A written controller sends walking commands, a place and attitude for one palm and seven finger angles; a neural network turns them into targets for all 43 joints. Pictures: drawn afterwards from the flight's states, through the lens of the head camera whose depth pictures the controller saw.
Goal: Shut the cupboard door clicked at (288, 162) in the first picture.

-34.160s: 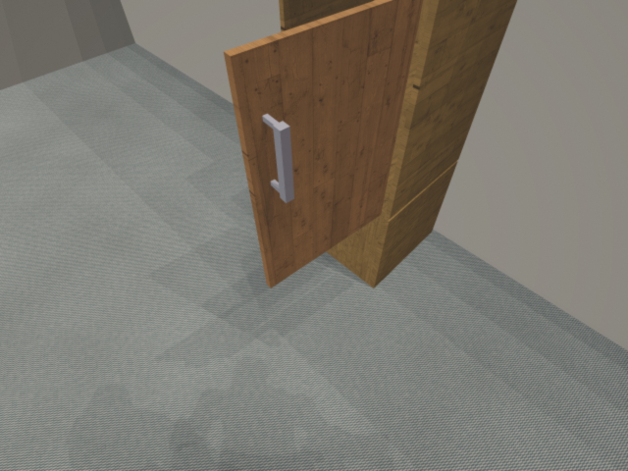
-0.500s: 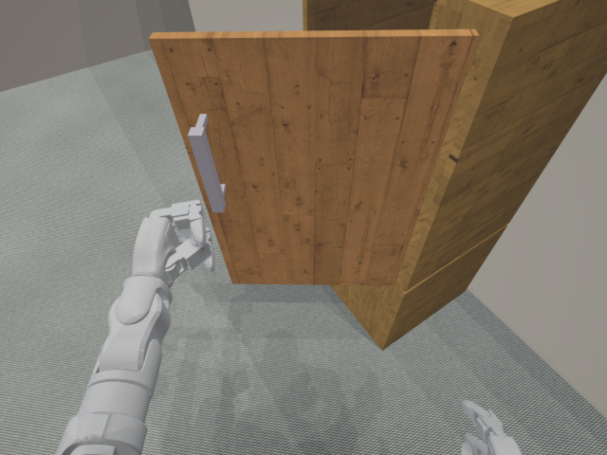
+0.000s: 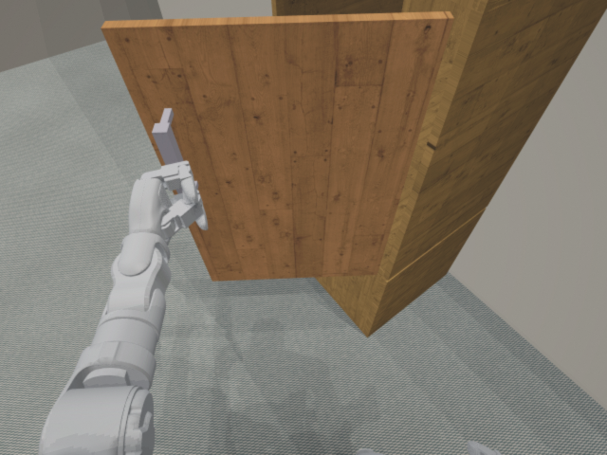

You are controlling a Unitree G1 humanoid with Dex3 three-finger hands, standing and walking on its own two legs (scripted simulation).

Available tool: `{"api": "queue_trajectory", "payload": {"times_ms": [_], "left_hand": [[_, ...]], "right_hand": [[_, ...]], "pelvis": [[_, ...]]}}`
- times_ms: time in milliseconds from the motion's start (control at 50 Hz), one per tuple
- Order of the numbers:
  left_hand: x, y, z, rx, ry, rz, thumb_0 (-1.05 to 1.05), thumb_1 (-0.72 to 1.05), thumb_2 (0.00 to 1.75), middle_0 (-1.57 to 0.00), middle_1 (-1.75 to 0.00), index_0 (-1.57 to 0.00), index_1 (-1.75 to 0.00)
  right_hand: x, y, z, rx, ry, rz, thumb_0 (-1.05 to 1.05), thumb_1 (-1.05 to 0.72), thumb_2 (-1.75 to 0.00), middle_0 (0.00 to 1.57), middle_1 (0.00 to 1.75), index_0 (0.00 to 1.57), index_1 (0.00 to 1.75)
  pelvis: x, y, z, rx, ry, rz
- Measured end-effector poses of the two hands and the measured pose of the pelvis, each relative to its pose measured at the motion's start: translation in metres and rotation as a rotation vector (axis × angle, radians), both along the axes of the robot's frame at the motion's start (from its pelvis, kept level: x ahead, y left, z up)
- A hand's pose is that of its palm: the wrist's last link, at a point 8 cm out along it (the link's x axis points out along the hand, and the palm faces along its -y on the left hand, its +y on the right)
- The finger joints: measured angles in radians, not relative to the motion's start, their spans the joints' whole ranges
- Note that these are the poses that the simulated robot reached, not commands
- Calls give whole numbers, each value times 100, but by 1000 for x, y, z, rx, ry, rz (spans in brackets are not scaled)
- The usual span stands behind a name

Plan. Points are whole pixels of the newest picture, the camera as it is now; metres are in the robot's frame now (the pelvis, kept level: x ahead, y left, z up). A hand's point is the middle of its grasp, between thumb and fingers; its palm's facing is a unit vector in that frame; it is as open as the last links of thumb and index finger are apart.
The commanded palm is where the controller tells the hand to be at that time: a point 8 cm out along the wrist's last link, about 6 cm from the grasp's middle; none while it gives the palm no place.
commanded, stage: bring the fist close to the handle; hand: left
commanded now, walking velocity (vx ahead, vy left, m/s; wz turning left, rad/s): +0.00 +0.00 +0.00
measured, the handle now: (180, 163) +0.51 +0.18 +0.09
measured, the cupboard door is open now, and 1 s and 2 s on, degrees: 55 48 36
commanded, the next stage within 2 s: push the door shut along its arc in 0.20 s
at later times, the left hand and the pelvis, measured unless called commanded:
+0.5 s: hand (202, 204) +0.42 +0.13 +0.10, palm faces -0.02 -1.00 -0.02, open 3.1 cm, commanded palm +0.41 +0.19 +0.10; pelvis -0.02 +0.01 +0.00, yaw +1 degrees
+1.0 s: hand (211, 172) +0.48 +0.13 +0.10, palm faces -0.15 -0.99 -0.01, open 3.1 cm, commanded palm +0.48 +0.17 +0.10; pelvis -0.03 +0.01 -0.02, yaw +1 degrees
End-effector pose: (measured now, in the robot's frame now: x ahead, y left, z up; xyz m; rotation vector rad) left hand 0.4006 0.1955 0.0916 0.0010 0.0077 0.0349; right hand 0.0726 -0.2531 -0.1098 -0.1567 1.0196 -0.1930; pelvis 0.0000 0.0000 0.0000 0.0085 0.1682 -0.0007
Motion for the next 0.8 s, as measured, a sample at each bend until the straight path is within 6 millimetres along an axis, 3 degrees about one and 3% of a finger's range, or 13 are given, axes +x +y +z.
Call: {"api": "queue_trajectory", "payload": {"times_ms": [120, 240, 500, 620, 800], "left_hand": [[-8, 6, -4, 1, -1, 2, 1, 90, 90, -130, -150, -130, -150], [-13, 0, 1, 0, -22, -17, 1, 90, 90, -130, -150, -130, -150], [0, -6, 6, 15, -3, -52, 1, 90, 90, -130, -150, -130, -150], [19, -7, 11, 10, -1, -89, 1, 90, 90, -130, -150, -131, -150], [38, -2, 12, 12, 1, -124, 1, 90, 90, -131, -150, -132, -150]], "right_hand": [[-9, -1, -1, -6, 30, -11, 1, -91, -90, 20, 30, 20, 30], [-5, 3, 0, -7, 15, 1, 1, -91, -90, 20, 30, 20, 30], [4, 15, 2, -1, -38, 28, 1, -91, -90, 20, 30, 20, 30], [-15, 11, -4, -16, 9, 17, 1, -91, -90, 20, 30, 20, 30], [-64, 0, -12, -43, 143, -19, 1, -91, -90, 20, 30, 20, 30]], "pelvis": [[-2, 2, 0, -4, -5, 1], [-5, 5, 0, -9, -12, 8], [-16, 7, -3, -9, -16, 13], [-20, 8, -6, -11, 9, 16], [-25, 9, -13, -16, 50, 22]]}}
